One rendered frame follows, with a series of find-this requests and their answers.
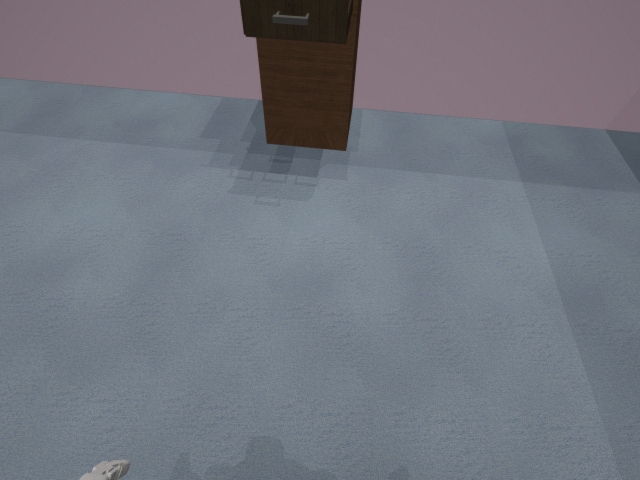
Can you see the cabinet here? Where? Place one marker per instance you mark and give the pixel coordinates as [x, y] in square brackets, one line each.
[308, 88]

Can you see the handle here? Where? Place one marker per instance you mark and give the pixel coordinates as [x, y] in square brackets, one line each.
[286, 19]

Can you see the robot left hand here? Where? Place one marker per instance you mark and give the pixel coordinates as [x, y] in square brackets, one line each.
[108, 470]

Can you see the drawer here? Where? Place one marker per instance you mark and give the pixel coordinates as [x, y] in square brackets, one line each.
[329, 20]

